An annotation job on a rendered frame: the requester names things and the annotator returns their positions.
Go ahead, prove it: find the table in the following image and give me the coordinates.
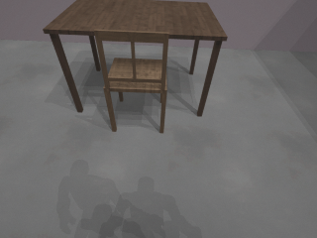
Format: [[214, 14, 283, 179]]
[[43, 0, 228, 117]]

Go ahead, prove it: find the chair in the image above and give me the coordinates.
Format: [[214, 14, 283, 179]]
[[94, 29, 169, 134]]

